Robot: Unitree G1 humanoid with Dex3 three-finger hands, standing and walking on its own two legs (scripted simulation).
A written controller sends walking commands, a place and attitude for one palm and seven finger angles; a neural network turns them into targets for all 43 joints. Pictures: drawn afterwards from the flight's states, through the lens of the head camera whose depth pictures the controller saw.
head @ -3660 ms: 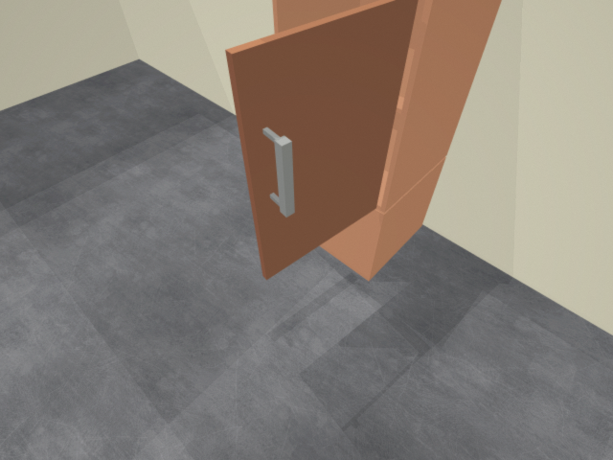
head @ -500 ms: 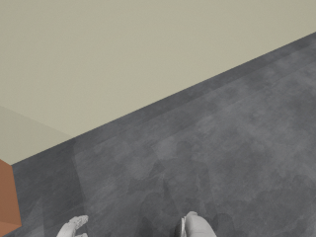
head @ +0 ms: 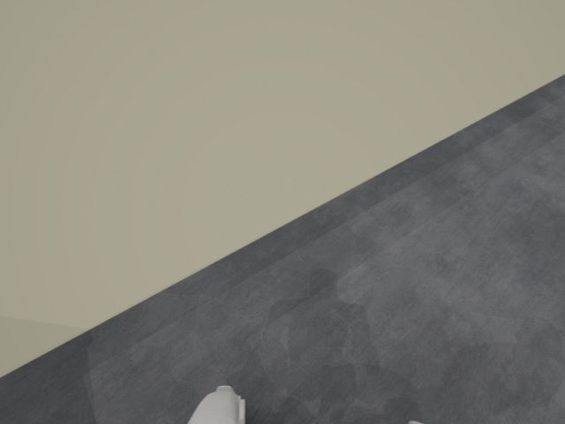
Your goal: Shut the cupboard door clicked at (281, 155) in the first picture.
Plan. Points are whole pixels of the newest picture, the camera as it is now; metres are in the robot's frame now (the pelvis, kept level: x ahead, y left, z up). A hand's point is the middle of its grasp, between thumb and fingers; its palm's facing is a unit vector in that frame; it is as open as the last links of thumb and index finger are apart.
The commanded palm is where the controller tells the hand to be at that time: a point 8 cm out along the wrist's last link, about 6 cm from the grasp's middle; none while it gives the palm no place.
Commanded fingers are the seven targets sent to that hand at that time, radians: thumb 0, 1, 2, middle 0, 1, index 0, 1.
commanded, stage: turn to face it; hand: left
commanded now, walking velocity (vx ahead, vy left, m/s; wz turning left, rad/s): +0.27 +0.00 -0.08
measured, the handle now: out of the picture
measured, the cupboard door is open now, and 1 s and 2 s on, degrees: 82 82 82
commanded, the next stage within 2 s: none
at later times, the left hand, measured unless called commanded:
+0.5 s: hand (179, 344) +0.26 +0.21 -0.16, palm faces +0.14 -0.96 -0.25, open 7.3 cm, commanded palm none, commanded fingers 0.00 0.90 0.90 -0.20 -0.30 -0.20 -0.30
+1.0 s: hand out of the picture +0.14 +0.18 -0.18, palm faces +0.50 -0.83 -0.26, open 7.3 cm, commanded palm none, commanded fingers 0.00 0.90 0.90 -0.20 -0.30 -0.20 -0.30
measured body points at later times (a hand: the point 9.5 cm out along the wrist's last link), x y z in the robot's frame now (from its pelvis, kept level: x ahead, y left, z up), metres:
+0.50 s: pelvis +0.18 +0.00 +0.00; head +0.22 -0.01 +0.45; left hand +0.25 +0.26 -0.14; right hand +0.19 -0.24 -0.16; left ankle +0.17 +0.11 -0.74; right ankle +0.23 -0.12 -0.72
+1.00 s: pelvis +0.21 -0.02 -0.01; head +0.25 +0.02 +0.43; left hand +0.11 +0.23 -0.16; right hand +0.48 -0.18 -0.13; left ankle +0.17 +0.08 -0.74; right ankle +0.23 -0.11 -0.74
